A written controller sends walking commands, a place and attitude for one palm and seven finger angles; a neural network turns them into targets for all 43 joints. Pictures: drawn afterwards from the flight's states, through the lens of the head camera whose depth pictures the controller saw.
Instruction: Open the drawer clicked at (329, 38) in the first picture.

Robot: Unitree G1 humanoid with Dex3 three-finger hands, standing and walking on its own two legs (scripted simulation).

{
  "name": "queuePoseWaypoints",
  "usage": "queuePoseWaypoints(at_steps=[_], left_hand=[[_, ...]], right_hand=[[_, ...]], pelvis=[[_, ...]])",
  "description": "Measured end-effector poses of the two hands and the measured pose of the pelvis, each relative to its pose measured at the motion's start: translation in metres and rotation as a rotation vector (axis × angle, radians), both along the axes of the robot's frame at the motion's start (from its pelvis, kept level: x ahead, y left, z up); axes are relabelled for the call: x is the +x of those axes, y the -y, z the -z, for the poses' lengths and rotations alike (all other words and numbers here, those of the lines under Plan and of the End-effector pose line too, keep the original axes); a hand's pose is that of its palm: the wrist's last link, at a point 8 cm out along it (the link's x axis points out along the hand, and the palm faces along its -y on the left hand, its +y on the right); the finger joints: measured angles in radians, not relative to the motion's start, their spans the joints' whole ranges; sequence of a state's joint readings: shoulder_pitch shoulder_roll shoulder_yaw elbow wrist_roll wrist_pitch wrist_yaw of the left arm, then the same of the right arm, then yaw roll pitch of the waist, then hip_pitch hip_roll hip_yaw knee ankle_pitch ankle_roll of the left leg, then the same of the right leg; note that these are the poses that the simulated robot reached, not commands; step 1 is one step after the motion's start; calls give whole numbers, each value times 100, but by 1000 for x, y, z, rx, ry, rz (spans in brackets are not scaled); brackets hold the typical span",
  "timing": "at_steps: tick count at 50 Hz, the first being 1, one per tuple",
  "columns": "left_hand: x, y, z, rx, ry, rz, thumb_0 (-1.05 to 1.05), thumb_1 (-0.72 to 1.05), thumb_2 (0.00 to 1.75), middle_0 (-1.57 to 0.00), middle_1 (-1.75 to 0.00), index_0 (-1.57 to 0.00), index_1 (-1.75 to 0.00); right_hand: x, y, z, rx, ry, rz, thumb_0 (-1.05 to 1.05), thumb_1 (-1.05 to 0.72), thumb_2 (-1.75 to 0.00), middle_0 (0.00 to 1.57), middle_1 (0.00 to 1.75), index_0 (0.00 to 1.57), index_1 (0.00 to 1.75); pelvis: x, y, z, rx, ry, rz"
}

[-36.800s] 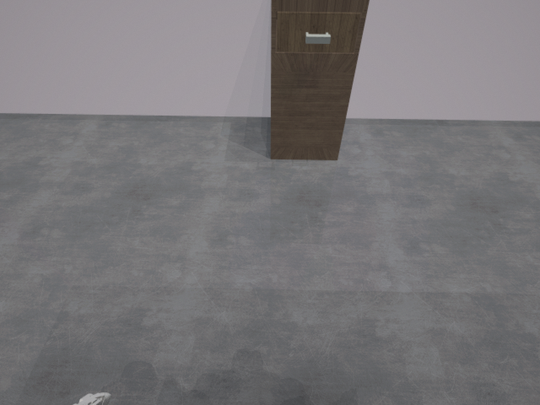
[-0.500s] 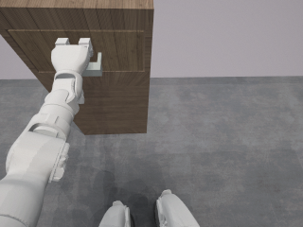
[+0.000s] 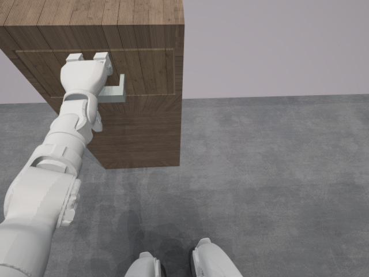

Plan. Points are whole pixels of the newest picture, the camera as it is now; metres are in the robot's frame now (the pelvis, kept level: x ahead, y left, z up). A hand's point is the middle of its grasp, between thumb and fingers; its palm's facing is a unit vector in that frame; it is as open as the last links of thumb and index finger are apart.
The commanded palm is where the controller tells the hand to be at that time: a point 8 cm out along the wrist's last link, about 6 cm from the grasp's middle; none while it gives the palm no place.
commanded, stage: lift the hand off the handle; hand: left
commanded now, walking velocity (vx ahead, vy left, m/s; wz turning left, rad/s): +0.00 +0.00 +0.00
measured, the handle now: (104, 86) +0.57 +0.13 +0.00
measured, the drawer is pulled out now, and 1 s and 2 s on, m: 0.00 0.00 0.00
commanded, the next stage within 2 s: draw the hand back to the body in 0.96 s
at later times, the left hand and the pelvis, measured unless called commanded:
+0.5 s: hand (84, 76) +0.53 +0.15 +0.08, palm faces -0.04 -0.02 -1.00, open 13.4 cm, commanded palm +0.52 +0.15 +0.15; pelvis +0.05 +0.01 +0.04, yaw +1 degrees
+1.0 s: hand (73, 44) +0.54 +0.14 +0.16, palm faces +0.00 +0.00 -1.00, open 13.7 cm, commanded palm +0.52 +0.15 +0.20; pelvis +0.04 +0.00 +0.05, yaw +1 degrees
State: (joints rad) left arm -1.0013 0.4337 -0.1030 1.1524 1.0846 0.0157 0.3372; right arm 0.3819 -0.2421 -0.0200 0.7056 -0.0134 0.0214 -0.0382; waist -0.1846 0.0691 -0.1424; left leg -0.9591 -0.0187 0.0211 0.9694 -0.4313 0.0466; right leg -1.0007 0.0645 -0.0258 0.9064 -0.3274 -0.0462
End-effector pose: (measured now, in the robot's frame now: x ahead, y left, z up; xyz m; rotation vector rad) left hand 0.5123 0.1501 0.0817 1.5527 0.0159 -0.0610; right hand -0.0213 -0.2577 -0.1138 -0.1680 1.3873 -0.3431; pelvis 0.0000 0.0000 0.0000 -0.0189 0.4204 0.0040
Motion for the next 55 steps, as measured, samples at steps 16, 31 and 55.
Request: queuePoseWaypoints(at_steps=[16,31,55], left_hand=[[1,-4,-32,-24,18,25,0,-49,30,-35,-121,-38,-121],[1,-1,-74,-20,41,39,0,-49,30,-37,-122,-39,-121],[5,8,-123,5,7,7,0,-49,30,-32,-120,-33,-120]], right_hand=[[51,4,-24,5,24,-17,1,-90,-90,20,30,21,30],[115,-3,-30,46,135,-69,1,-90,-90,20,30,20,30],[107,14,-41,34,158,-55,1,-90,-90,20,30,20,30]], pelvis=[[36,-4,-29,-1,71,-3],[50,-5,-43,6,137,-14],[41,7,-52,22,195,0]])
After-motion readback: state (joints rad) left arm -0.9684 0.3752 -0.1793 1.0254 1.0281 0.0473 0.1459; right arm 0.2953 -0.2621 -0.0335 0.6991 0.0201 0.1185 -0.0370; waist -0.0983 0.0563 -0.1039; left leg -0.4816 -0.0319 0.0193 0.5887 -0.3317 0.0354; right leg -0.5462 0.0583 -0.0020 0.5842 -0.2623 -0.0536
